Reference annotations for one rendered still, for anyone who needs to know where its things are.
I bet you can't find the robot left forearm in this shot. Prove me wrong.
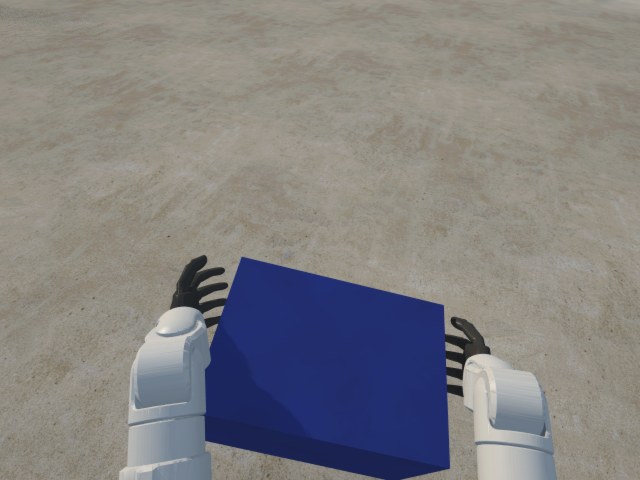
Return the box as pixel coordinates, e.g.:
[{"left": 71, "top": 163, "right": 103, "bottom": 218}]
[{"left": 119, "top": 307, "right": 212, "bottom": 480}]

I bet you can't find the left robot hand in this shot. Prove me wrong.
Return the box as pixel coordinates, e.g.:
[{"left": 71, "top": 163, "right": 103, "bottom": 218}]
[{"left": 170, "top": 255, "right": 228, "bottom": 328}]

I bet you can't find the robot right forearm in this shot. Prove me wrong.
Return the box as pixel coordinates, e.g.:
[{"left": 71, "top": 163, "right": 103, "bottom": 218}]
[{"left": 463, "top": 354, "right": 557, "bottom": 480}]

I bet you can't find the carton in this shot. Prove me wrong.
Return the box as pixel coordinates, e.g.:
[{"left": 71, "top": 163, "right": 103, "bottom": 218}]
[{"left": 200, "top": 257, "right": 450, "bottom": 480}]

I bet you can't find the right robot hand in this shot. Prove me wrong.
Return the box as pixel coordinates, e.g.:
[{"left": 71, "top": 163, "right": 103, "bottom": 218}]
[{"left": 445, "top": 317, "right": 491, "bottom": 397}]

